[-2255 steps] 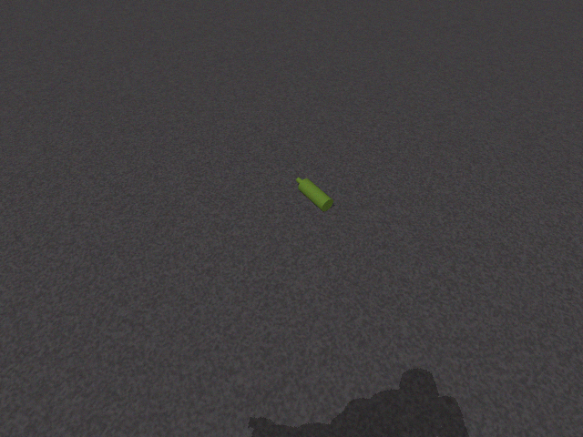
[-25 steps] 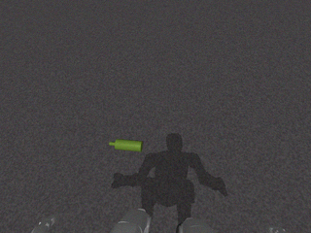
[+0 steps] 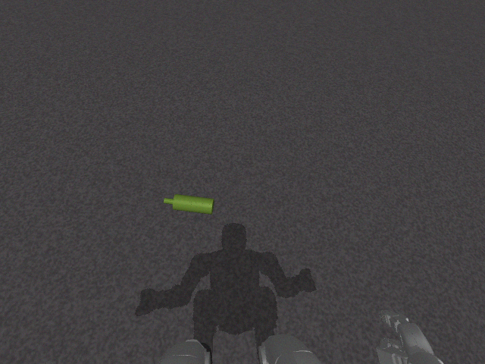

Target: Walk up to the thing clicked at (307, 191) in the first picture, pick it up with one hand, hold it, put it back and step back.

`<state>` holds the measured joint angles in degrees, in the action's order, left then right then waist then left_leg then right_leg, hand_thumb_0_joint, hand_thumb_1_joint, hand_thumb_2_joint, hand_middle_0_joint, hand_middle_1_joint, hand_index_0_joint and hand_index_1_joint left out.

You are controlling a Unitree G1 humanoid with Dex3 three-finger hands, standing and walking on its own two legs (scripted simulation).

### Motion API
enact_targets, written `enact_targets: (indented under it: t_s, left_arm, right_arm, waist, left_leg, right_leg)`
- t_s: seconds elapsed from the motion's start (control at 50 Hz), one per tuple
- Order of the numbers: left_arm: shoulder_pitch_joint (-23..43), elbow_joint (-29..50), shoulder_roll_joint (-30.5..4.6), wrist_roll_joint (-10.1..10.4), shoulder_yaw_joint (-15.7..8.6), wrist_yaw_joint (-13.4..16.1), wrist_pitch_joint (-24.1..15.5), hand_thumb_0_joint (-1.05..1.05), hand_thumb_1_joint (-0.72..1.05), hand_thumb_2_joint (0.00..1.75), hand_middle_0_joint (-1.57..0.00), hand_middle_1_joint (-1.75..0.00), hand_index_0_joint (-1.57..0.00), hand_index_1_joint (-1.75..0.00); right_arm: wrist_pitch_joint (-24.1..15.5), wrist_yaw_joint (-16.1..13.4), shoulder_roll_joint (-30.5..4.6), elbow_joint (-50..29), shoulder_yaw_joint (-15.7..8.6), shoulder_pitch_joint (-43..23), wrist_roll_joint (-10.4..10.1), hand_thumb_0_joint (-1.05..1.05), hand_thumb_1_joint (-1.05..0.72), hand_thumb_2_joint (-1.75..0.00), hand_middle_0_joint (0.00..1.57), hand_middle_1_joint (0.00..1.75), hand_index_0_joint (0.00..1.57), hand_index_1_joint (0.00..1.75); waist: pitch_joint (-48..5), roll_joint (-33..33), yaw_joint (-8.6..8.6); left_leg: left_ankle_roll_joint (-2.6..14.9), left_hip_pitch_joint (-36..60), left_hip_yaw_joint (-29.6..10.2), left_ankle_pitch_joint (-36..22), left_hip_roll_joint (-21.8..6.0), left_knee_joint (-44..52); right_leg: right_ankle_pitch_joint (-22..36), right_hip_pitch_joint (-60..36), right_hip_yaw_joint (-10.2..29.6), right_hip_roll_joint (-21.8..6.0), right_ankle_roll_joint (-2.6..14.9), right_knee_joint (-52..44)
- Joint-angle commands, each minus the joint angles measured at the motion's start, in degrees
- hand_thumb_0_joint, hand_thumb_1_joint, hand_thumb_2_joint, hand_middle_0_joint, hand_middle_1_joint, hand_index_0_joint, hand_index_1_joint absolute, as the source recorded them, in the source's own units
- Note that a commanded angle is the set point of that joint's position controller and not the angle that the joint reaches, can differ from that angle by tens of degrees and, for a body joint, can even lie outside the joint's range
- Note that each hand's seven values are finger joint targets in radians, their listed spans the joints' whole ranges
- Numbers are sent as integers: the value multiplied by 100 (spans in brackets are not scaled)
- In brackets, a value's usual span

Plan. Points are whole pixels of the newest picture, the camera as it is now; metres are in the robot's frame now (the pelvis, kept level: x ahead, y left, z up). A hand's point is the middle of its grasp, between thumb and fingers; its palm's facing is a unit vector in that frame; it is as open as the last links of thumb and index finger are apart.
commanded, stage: step back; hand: left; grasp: from above
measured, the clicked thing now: (188, 203) +0.78 +0.20 -0.73
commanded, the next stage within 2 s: stand in 1.98 s
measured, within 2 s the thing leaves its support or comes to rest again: neither
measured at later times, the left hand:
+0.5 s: hand out of the picture -0.03 +0.30 -0.14, palm faces -0.01 -0.89 -0.46, open 7.4 cm
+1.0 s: hand out of the picture -0.26 +0.28 -0.15, palm faces -0.08 -0.91 -0.40, open 7.4 cm
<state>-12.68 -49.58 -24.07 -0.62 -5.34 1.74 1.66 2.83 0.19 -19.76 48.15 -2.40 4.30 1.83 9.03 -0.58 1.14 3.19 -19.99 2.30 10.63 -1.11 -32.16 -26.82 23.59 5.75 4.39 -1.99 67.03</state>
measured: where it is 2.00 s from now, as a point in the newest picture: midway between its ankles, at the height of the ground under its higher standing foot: outside the picture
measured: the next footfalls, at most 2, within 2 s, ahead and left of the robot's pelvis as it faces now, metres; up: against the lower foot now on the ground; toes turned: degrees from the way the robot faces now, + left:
right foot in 0.14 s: -0.06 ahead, -0.13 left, +0.00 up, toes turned -3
left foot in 0.50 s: -0.16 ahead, +0.15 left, +0.00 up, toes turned -2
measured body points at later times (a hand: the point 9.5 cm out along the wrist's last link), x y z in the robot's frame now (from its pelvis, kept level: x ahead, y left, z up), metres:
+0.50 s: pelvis -0.17 +0.02 -0.01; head -0.11 +0.01 +0.43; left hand -0.03 +0.34 -0.11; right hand -0.13 -0.31 -0.14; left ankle -0.20 +0.15 -0.73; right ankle -0.10 -0.13 -0.73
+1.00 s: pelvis -0.31 +0.01 +0.00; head -0.30 -0.01 +0.44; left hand -0.26 +0.32 -0.12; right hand -0.22 -0.31 -0.12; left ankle -0.25 +0.15 -0.70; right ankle -0.34 -0.10 -0.73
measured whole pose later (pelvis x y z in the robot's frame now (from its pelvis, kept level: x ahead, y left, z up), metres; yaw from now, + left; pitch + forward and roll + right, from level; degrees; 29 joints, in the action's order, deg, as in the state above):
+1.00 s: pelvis -0.31 +0.01 +0.00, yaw -6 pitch -3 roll +1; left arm -15.5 -54.8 -20.4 -2.9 -3.6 -0.8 1.5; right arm 2.5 -0.7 -22.7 51.2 -3.2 7.7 1.0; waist 4.6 1.5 2.8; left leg 0.2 -24.3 -3.7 25.9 0.6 -47.4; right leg -21.3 12.5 2.8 1.2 1.9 36.1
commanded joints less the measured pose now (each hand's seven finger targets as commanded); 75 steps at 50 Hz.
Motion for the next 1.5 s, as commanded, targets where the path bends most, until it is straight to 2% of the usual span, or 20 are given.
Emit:
enact_targets:
  t_s: [0.0,0.12,0.16,0.18,0.26,0.38,0.46,0.5,0.52,0.54,0.62,0.76,0.84,0.92,0.98,1.14,1.18,1.2,1.24,1.48]
  left_arm:
    - [-96,480,-812,1,-202,26,-161,0,90,90,-20,-30,-20,-30]
    - [-1401,-166,-937,-64,-266,-31,-156,0,90,90,-20,-30,-20,-30]
    - [-929,121,-1585,-219,-456,-56,-167,0,90,90,-20,-30,-20,-30]
    - [-314,469,-2181,-265,-520,-20,-138,0,90,90,-20,-30,-20,-30]
    - [1136,800,-1231,-213,-339,74,-201,0,90,90,-20,-30,-20,-30]
    - [21,675,-1052,-227,-346,140,-93,0,90,90,-20,-30,-20,-30]
    - [294,764,-1173,-60,-291,98,71,0,90,90,-20,-30,-20,-30]
    - [211,887,-764,-22,-141,51,155,0,90,90,-20,-30,-20,-30]
    - [414,919,-730,39,-145,94,147,0,90,90,-20,-30,-20,-30]
    - [873,915,-1031,-6,-248,157,139,0,90,90,-20,-30,-20,-30]
    - [235,528,-980,73,-224,42,176,0,90,90,-20,-30,-20,-30]
    - [380,515,-837,-101,-138,-91,-93,0,90,90,-20,-30,-20,-30]
    - [-420,-110,-764,-131,-180,-127,-222,0,90,90,-20,-30,-20,-30]
    - [458,179,-1836,-249,-390,-129,-206,0,90,90,-20,-30,-20,-30]
    - [692,215,-1062,-207,-208,-106,-299,0,90,90,-20,-30,-20,-30]
    - [251,131,-1180,-154,-233,-201,-234,0,90,90,-20,-30,-20,-30]
    - [171,178,-665,-99,-56,-219,-223,0,90,90,-20,-30,-20,-30]
    - [304,226,-396,-25,20,-229,-214,0,90,90,-20,-30,-20,-30]
    - [646,131,-1143,-97,-172,-187,-224,0,90,90,-20,-30,-20,-30]
    - [-117,-555,-821,-88,-181,-146,-465,0,90,90,-20,-30,-20,-30]
  right_arm:
    - [-100,-83,-1499,-439,-444,316,-7,0,-90,-90,20,30,20,30]
    - [108,-60,-1658,-561,-517,-245,-87,0,-90,-90,20,30,20,30]
    - [88,-39,-1129,-587,-367,-110,-162,0,-90,-90,20,30,20,30]
    - [117,-115,-1288,-652,-444,-468,-80,0,-90,-90,20,30,20,30]
    - [94,-78,-1290,-89,-460,645,-200,0,-90,-90,20,30,20,30]
    - [-97,-167,-1124,-275,-273,401,-109,0,-90,-90,20,30,20,30]
    - [-198,-174,-1154,-1,-348,1136,-20,0,-90,-90,20,30,20,30]
    - [-185,-181,-1754,-3,-557,1091,90,0,-90,-90,20,30,20,30]
    - [-161,-123,-2232,-171,-575,690,111,0,-90,-90,20,30,20,30]
    - [-173,-105,-2545,-223,-604,710,58,0,-90,-90,20,30,20,30]
    - [-223,-201,-1662,-341,-385,-91,88,0,-90,-90,20,30,20,30]
    - [-274,-179,-1648,-200,-454,690,14,0,-90,-90,20,30,20,30]
    - [-150,-122,-1779,-247,-455,194,3,0,-90,-90,20,30,20,30]
    - [-191,-200,-1419,-267,-389,-20,-82,0,-90,-90,20,30,20,30]
    - [-276,-111,-1288,7,-299,215,-133,0,-90,-90,20,30,20,30]
    - [-560,-83,-1097,307,-292,732,-19,0,-90,-90,20,30,20,30]
    - [-659,-126,-1366,463,-438,1150,63,0,-90,-90,20,30,20,30]
    - [-676,-128,-1775,406,-528,1009,83,0,-90,-90,20,30,20,30]
    - [-655,-88,-2035,408,-597,1014,17,0,-90,-90,20,30,20,30]
    - [-430,-38,-1033,157,-196,464,-120,0,-90,-90,20,30,20,30]
  waist:
    - [-1308,1017,-390]
    - [-1588,919,133]
    - [-839,-1247,80]
    - [-443,-1927,439]
    - [-368,-722,-566]
    - [-994,-1091,228]
    - [-1445,-1135,-55]
    - [-1393,404,54]
    - [-1146,1369,32]
    - [-975,1678,-423]
    - [-726,890,194]
    - [-1381,1019,-380]
    - [-1511,1056,40]
    - [-362,-1083,167]
    - [-202,-625,-115]
    - [-848,-931,-24]
    - [-1336,16,-155]
    - [-1161,943,-124]
    - [-516,605,-280]
    - [-989,390,250]
  left_leg:
    - [1275,1870,-1374,-1244,-1382,702]
    - [516,327,-1125,732,-1109,519]
    - [-274,-1454,-413,1968,247,-1261]
    - [-483,-1073,-943,2275,549,-2786]
    - [-409,-601,-1382,1280,953,-4104]
    - [-549,-1218,-851,2039,437,-1889]
    - [-331,298,-162,426,291,1110]
    - [43,1396,-1866,-1217,-836,1215]
    - [729,1004,-2904,-1791,-1725,1197]
    - [1444,-65,-3526,-1613,-2271,1377]
    - [784,361,-1380,-1815,-1090,843]
    - [1119,2131,-1606,-566,-1365,659]
    - [708,990,-998,-441,-1097,-8]
    - [-351,-62,-1035,2172,44,-2123]
    - [-294,-320,-807,1465,442,-2138]
    - [-306,616,-60,932,344,1067]
    - [-18,2162,-1461,417,-442,1534]
    - [506,2475,-2996,986,-1415,1723]
    - [1266,1103,-3329,2069,-1982,1894]
    - [105,-338,-718,153,-410,-98]
  right_leg:
    - [-301,267,-216,-300,-111,-1330]
    - [930,-1688,-670,-424,362,-4004]
    - [-197,-1325,2049,-1976,1084,-4913]
    - [-427,357,3152,-3071,2023,-5593]
    - [1682,333,357,-1647,1154,-4677]
    - [3284,-2330,441,-1802,1246,-3823]
    - [4046,-2111,129,-1641,935,-2686]
    - [1828,-189,-271,-883,479,-1747]
    - [-918,574,-483,-94,307,-977]
    - [-1318,73,226,-115,252,-51]
    - [-34,521,611,143,330,845]
    - [-303,396,-74,-370,22,-1957]
    - [749,-1460,-577,-346,386,-4784]
    - [-1415,778,2807,-2690,1753,-5492]
    - [803,-206,887,-1593,1199,-4828]
    - [1200,-1399,603,-1605,1103,-4091]
    - [1650,-406,128,-1154,632,-2809]
    - [223,799,-597,-368,395,-2139]
    - [-592,494,-158,-812,428,-1491]
    - [1639,-2492,-691,-483,366,-4338]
